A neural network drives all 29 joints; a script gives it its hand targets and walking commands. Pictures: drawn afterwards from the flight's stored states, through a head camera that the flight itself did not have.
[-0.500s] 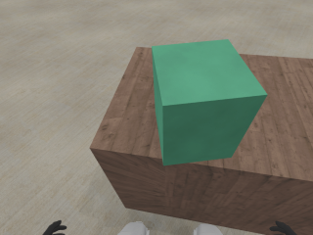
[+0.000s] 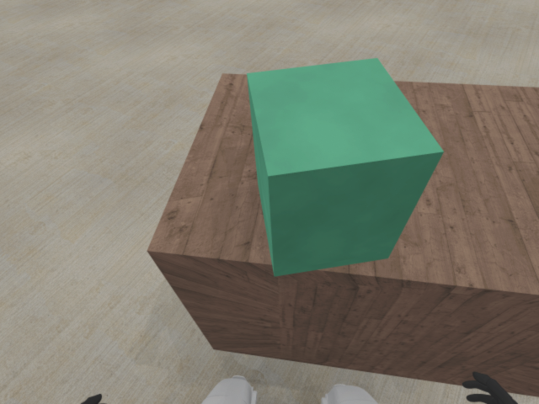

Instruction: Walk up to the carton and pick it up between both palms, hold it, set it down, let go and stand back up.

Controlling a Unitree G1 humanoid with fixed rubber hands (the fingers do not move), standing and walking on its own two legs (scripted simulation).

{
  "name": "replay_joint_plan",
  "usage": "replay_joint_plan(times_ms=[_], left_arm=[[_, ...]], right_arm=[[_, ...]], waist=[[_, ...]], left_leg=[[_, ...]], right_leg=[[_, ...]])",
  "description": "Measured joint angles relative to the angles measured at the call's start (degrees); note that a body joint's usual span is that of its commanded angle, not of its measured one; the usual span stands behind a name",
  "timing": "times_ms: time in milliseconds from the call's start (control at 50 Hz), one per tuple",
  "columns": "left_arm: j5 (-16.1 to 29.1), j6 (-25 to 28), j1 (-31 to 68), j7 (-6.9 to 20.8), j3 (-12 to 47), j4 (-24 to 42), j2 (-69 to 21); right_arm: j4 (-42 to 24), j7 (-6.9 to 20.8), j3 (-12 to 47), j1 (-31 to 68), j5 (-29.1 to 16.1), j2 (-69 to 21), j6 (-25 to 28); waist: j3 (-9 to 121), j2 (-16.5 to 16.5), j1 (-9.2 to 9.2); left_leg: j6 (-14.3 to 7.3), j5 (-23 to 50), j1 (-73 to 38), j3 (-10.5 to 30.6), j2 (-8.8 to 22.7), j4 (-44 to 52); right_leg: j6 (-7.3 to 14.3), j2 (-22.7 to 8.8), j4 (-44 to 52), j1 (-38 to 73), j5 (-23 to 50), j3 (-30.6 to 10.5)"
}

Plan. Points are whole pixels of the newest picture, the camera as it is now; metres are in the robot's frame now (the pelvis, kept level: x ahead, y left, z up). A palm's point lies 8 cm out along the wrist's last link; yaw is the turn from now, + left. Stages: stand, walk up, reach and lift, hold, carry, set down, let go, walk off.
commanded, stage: walk up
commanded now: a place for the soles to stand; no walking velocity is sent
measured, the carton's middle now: (323, 173) +0.44 -0.06 +0.08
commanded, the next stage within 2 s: reach and lift in 0.90 s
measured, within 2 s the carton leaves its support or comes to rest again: neither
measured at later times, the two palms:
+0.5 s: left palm out of the picture +0.09 +0.31 -0.09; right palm out of the picture +0.11 -0.31 -0.09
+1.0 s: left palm out of the picture +0.12 +0.31 -0.09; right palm out of the picture +0.12 -0.31 -0.10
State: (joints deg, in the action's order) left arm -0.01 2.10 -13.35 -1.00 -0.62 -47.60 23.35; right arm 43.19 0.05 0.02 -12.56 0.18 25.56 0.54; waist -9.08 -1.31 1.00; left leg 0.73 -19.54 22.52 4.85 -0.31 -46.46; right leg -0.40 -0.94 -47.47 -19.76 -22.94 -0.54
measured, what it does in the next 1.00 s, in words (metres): stands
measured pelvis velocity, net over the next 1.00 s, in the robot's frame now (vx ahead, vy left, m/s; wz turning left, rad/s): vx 0.00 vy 0.00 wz -0.01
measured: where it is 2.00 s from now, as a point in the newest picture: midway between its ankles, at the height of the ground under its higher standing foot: outside the picture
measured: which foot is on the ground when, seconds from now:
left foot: down 0.00-1.00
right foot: down 0.00-1.00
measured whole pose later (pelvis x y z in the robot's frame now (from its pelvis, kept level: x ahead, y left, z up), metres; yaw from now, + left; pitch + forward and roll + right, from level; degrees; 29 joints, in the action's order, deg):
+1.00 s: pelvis +0.00 +0.00 -0.01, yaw -1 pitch -5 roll +0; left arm 0.0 -13.0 -7.9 -1.5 -0.6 -40.6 23.3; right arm 51.7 1.8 -2.6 -8.2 4.3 24.0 9.7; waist -9.1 -1.0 1.0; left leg 2.0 -20.5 23.9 4.3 0.2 -48.7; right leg 0.1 -0.5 -50.4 -21.7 -24.1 -1.1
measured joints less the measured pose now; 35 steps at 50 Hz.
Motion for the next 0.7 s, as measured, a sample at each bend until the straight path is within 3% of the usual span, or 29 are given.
replay_joint_plan(times_ms=[700], left_arm=[[0.0,-1.5,2.8,0.2,0.0,0.0,0.0]], right_arm=[[0.0,0.0,0.0,0.0,0.0,-0.2,0.3]], waist=[[0.0,0.0,0.0]], left_leg=[[0.3,0.4,-0.3,-0.2,0.3,0.6]], right_leg=[[-0.1,0.3,0.2,0.0,0.4,-0.3]])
